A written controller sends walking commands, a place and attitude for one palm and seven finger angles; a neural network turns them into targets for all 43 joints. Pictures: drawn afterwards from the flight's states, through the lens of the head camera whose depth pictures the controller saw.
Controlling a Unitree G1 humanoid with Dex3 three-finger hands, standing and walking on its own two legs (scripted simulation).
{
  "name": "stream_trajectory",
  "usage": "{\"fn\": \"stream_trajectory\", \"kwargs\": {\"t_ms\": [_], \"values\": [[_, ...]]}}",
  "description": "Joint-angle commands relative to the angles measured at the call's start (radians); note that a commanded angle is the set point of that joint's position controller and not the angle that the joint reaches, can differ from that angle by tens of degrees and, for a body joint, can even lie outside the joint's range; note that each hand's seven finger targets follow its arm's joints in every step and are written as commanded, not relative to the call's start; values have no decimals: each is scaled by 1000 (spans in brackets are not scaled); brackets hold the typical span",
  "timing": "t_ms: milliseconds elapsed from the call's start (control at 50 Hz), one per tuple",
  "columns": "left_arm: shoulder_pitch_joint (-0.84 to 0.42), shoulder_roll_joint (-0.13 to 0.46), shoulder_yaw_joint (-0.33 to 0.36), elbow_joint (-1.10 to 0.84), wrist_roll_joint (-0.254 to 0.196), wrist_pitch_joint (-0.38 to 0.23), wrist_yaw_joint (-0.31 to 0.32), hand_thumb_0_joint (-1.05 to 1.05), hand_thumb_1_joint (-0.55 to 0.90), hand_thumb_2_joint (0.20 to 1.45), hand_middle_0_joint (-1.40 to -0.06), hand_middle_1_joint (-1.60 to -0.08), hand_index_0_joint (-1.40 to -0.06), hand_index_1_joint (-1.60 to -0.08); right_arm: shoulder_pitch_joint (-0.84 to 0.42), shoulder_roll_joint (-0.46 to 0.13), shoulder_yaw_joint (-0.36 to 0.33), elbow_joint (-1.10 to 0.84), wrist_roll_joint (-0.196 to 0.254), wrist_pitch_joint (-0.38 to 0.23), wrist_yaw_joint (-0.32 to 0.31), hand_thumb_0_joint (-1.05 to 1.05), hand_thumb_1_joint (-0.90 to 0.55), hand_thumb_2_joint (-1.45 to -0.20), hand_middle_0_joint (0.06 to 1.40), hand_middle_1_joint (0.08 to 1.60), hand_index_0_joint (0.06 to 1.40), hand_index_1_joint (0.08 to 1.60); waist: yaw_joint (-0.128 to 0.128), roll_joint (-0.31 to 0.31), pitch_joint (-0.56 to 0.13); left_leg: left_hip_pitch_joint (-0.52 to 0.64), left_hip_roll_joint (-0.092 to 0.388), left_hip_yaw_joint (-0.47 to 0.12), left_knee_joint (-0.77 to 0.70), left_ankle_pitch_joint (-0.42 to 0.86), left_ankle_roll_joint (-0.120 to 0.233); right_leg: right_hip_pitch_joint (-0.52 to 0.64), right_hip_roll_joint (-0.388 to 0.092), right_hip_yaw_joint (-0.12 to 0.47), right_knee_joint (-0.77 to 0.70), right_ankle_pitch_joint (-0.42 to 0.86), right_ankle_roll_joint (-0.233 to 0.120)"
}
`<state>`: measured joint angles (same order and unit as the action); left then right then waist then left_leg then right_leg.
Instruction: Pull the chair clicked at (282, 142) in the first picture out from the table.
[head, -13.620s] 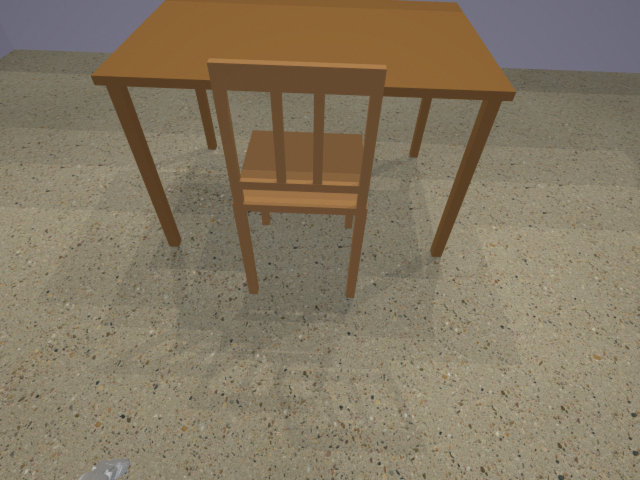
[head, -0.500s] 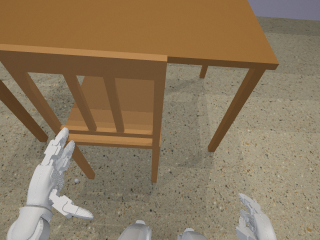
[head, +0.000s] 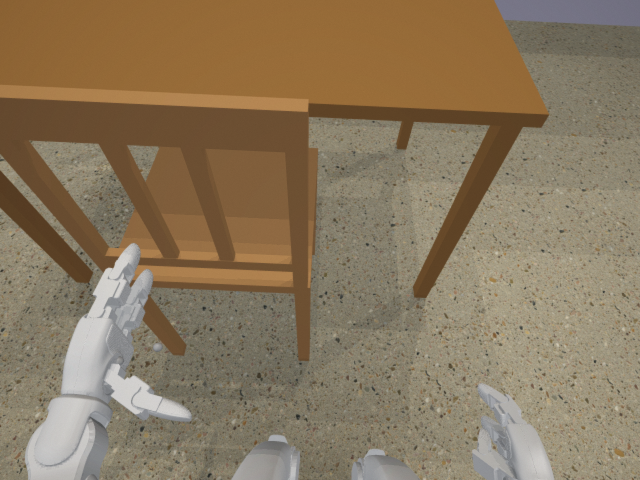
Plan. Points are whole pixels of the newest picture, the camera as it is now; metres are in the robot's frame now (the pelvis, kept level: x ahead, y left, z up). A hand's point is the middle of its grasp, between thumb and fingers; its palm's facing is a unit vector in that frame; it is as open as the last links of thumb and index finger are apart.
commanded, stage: aim the fingers beside a spindle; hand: left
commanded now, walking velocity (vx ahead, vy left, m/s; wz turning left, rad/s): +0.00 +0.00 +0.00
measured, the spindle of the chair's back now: (146, 207) +0.49 +0.30 +0.00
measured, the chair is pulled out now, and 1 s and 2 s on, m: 0.00 0.00 0.00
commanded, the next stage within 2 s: none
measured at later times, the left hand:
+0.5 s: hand (179, 321) +0.30 +0.19 +0.02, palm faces +0.02 -1.00 -0.03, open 16.9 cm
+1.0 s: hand (209, 307) +0.33 +0.17 +0.00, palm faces -0.01 -1.00 -0.02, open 16.9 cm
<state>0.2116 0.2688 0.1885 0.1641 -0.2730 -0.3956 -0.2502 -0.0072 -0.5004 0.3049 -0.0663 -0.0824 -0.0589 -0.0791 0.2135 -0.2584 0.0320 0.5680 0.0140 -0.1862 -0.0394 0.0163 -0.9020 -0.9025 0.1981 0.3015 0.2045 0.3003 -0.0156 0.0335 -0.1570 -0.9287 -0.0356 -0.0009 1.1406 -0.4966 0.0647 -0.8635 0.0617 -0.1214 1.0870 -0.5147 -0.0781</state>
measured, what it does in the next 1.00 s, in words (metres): stands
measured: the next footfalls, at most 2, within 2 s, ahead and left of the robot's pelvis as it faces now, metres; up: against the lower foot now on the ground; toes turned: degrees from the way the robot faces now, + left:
none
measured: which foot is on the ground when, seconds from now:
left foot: down 0.00-1.00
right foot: down 0.00-1.00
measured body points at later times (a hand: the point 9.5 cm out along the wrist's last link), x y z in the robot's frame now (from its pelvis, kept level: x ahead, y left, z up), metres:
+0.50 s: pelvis +0.00 +0.00 -0.01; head +0.09 +0.00 +0.43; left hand +0.29 +0.25 +0.02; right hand +0.16 -0.26 -0.10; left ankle +0.03 +0.08 -0.65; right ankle +0.01 -0.08 -0.65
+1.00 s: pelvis -0.01 +0.01 -0.03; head +0.09 +0.02 +0.41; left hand +0.32 +0.22 +0.00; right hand +0.15 -0.24 -0.13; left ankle +0.03 +0.08 -0.65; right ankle +0.01 -0.08 -0.65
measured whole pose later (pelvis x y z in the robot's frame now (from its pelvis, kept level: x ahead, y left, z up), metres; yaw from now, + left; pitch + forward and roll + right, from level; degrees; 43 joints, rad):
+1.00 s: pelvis -0.01 +0.01 -0.03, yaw -1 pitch +21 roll -3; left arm -0.10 0.22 0.12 0.39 -0.19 -0.42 -0.13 -0.01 -0.50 0.30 -0.06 -0.08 -0.06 -0.08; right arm 0.20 -0.25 0.03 0.58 -0.01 -0.10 -0.01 0.01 -0.90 -0.90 0.20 0.30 0.20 0.30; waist -0.03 0.03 -0.18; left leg -1.10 -0.03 0.03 1.26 -0.53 0.08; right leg -1.04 0.05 -0.11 1.22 -0.55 -0.07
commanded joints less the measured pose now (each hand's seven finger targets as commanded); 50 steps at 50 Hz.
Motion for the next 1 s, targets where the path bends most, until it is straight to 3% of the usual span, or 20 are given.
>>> {"fn": "stream_trajectory", "kwargs": {"t_ms": [0, 80, 100, 260, 320, 360, 460, 480, 500, 520, 540, 560, 580, 660, 720, 840, 920, 980], "values": [[-179, 157, 93, -158, -5, -71, 9, 0, -500, 300, -60, -80, -60, -80, -32, -135, -50, -129, 3, -51, -6, 0, -900, -900, 200, 300, 200, 300, -10, 26, -221, 146, 36, -74, -142, 188, -27, 106, -46, 121, -158, 157, 42], [-212, 165, 106, -129, -12, -73, 4, 0, -500, 300, -60, -80, -60, -80, -24, -135, -51, -124, 3, -47, -7, 0, -900, -900, 200, 300, 200, 300, -9, 6, -270, 125, 34, -59, -119, 212, -21, 151, -48, 145, -157, 196, 48], [-230, 193, 132, -123, -12, -74, 4, 0, -500, 300, -60, -80, -60, -80, -23, -137, -52, -120, 3, -46, -8, 0, -900, -900, 200, 300, 200, 300, -4, 16, -274, 116, 35, -58, -115, 211, -23, 153, -49, 151, -154, 195, 47], [-213, 163, 112, -75, -19, -64, -11, 0, -500, 300, -60, -80, -60, -80, -9, -137, -56, -115, 3, -33, 3, 0, -900, -900, 200, 300, 200, 300, -3, 18, -312, 124, 37, -53, -102, 294, -21, 178, -49, 150, -127, 317, 52], [-226, 158, 112, -58, -19, -66, -9, 0, -500, 300, -60, -80, -60, -80, -6, -138, -59, -113, 3, -26, 6, 0, -900, -900, 200, 300, 200, 300, -11, -13, -292, 101, 38, -50, -94, 272, -19, 162, -50, 153, -128, 301, 57], [-274, 161, 107, -70, -13, -80, -2, 0, -500, 300, -60, -80, -60, -80, -8, -139, -59, -110, 1, -26, 6, 0, -900, -900, 200, 300, 200, 300, -15, 6, -282, 94, 39, -53, -86, 265, -19, 139, -49, 154, -119, 288, 52], [-287, 152, 89, -98, 1, -114, 20, 0, -500, 300, -60, -80, -60, -80, -2, -142, -65, -105, -6, -27, 10, 0, -900, -900, 200, 300, 200, 300, -12, 34, -337, 157, 43, -66, -82, 306, -25, 100, -44, 134, -90, 297, 45], [-282, 128, 67, -86, 3, -112, 21, 0, -500, 300, -60, -80, -60, -80, -1, -140, -65, -107, -8, -24, 12, 0, -900, -900, 200, 300, 200, 300, -15, 33, -340, 160, 42, -66, -82, 304, -26, 92, -45, 129, -87, 293, 47], [-296, 152, 90, -73, 5, -112, 26, 0, -500, 300, -60, -80, -60, -80, 1, -144, -66, -100, -8, -21, 12, 0, -900, -900, 200, 300, 200, 300, -16, 8, -332, 145, 44, -68, -79, 297, -27, 88, -44, 129, -85, 289, 48], [-308, 127, 63, -55, 10, -107, 24, 0, -500, 300, -60, -80, -60, -80, -5, -142, -64, -102, -8, -17, 12, 0, -900, -900, 200, 300, 200, 300, -21, 14, -320, 130, 41, -66, -76, 272, -26, 74, -45, 131, -84, 267, 49], [-332, 144, 82, -37, 11, -104, 29, 0, -500, 300, -60, -80, -60, -80, -1, -144, -64, -97, -7, -13, 12, 0, -900, -900, 200, 300, 200, 300, -22, -2, -307, 112, 42, -68, -74, 258, -27, 69, -43, 130, -83, 254, 48], [-326, 155, 95, -30, 15, -103, 32, 0, -500, 300, -60, -80, -60, -80, -2, -146, -65, -97, -8, -10, 11, 0, -900, -900, 200, 300, 200, 300, -14, 1, -314, 103, 42, -68, -71, 264, -27, 70, -42, 132, -75, 257, 45], [-338, 121, 59, -31, 20, -100, 31, 0, -500, 300, -60, -80, -60, -80, -7, -141, -64, -103, -7, -7, 13, 0, -900, -900, 200, 300, 200, 300, -20, 13, -318, 116, 41, -68, -72, 263, -28, 57, -44, 128, -72, 256, 46], [-372, 141, 75, -42, 22, -99, 43, 0, -500, 300, -60, -80, -60, -80, -6, -144, -65, -107, -8, 3, 14, 0, -900, -900, 200, 300, 200, 300, -12, 33, -342, 135, 44, -78, -72, 260, -33, 37, -41, 122, -63, 233, 41], [-403, 98, 21, -57, 34, -103, 55, 0, -500, 300, -60, -80, -60, -80, -8, -141, -63, -114, -10, 10, 18, 0, -900, -900, 200, 300, 200, 300, -20, 49, -360, 174, 47, -90, -71, 280, -38, 2, -42, 112, -51, 232, 41], [-472, 67, -15, 2, 63, -103, 96, 0, -500, 300, -60, -80, -60, -80, -4, -145, -65, -106, -15, 26, 21, 0, -900, -900, 200, 300, 200, 300, -33, 23, -334, 164, 53, -115, -66, 227, -47, -77, -40, 98, -35, 165, 40], [-497, 49, -34, 25, 80, -99, 123, 0, -500, 300, -60, -80, -60, -80, -4, -149, -65, -111, -17, 42, 28, 0, -900, -900, 200, 300, 200, 300, -30, 25, -354, 172, 55, -129, -65, 209, -54, -109, -42, 93, -23, 140, 40], [-513, 76, -6, 48, 92, -103, 148, 0, -500, 300, -60, -80, -60, -80, -1, -151, -66, -110, -20, 56, 29, 0, -900, -900, 200, 300, 200, 300, -20, 19, -365, 160, 52, -124, -59, 206, -54, -108, -41, 96, -17, 138, 38]]}}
